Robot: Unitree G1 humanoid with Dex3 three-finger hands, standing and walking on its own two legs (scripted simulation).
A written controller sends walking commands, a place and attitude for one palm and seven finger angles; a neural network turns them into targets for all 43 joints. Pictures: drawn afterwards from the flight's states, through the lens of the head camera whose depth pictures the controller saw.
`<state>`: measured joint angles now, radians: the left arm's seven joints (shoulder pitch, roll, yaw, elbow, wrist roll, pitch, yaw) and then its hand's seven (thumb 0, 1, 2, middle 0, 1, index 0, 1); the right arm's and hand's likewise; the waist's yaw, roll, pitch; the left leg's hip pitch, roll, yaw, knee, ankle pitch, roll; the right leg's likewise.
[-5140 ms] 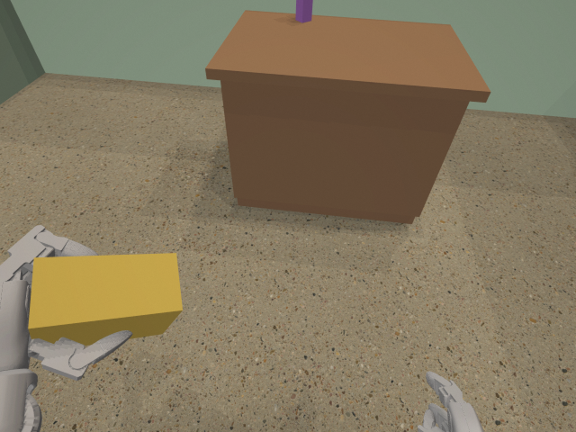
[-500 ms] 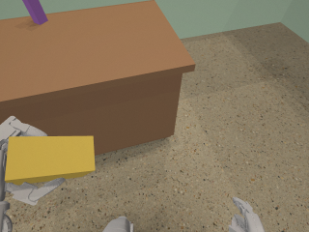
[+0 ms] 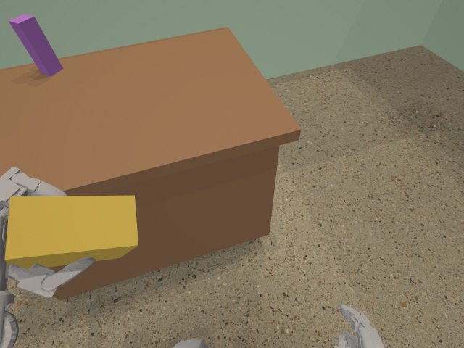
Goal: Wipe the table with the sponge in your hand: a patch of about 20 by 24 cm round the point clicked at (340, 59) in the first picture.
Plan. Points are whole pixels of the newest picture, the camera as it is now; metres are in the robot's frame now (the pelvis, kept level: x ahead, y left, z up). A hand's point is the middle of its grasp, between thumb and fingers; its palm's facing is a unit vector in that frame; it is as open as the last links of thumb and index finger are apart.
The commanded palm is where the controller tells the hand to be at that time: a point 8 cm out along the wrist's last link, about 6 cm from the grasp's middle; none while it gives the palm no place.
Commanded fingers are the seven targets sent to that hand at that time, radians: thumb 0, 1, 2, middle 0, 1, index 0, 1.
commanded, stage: take the last steps up to it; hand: left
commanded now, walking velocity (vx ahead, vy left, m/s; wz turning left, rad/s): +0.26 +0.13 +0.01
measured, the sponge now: (93, 231) +0.24 +0.20 +0.15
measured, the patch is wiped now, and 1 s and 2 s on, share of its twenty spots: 0.00 0.00 0.00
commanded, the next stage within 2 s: come to a stop and stand still in 0.58 s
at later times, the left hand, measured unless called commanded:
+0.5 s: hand (52, 162) +0.32 +0.28 +0.19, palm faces +0.37 -0.83 -0.43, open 10.7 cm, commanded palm +0.26 +0.32 +0.19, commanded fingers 0.00 0.10 1.30 -1.20 -1.60 -1.20 -1.60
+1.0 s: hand (59, 145) +0.36 +0.29 +0.18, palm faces +0.35 -0.84 -0.43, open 10.7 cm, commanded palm +0.30 +0.33 +0.19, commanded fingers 0.00 0.10 1.30 -1.20 -1.60 -1.20 -1.60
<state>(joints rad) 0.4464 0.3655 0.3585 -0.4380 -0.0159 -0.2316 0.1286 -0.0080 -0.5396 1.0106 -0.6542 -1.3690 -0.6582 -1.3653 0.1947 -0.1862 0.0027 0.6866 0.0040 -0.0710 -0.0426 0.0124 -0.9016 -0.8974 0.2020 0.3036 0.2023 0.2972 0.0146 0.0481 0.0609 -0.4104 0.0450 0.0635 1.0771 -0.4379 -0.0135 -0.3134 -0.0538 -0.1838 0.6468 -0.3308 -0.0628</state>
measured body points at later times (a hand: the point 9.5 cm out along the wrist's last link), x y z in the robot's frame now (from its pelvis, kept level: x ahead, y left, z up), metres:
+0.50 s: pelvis +0.10 +0.05 +0.01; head +0.12 +0.05 +0.45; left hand +0.29 +0.32 +0.21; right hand +0.26 -0.16 -0.08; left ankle +0.14 +0.17 -0.73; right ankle +0.10 -0.06 -0.70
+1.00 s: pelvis +0.13 +0.06 +0.01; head +0.15 +0.07 +0.46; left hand +0.34 +0.33 +0.20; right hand +0.30 -0.18 -0.06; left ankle +0.18 +0.18 -0.72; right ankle +0.11 -0.04 -0.71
